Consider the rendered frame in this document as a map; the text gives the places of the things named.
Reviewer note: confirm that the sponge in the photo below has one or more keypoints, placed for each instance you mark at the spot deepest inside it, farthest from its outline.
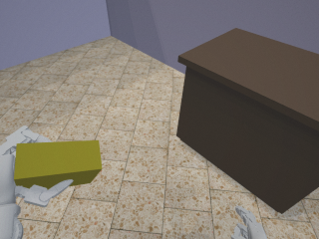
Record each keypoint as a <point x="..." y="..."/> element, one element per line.
<point x="49" y="163"/>

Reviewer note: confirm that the left robot forearm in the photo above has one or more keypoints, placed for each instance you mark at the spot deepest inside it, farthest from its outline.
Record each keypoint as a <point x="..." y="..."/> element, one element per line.
<point x="10" y="226"/>

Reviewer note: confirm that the right robot hand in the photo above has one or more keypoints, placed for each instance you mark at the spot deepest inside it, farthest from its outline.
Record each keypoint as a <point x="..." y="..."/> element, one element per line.
<point x="254" y="230"/>

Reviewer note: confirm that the table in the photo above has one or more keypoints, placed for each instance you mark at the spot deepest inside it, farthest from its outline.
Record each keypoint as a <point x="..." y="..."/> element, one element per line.
<point x="250" y="106"/>

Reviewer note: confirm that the left robot hand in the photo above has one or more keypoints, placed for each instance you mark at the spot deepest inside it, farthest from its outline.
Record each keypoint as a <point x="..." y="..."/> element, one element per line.
<point x="9" y="191"/>

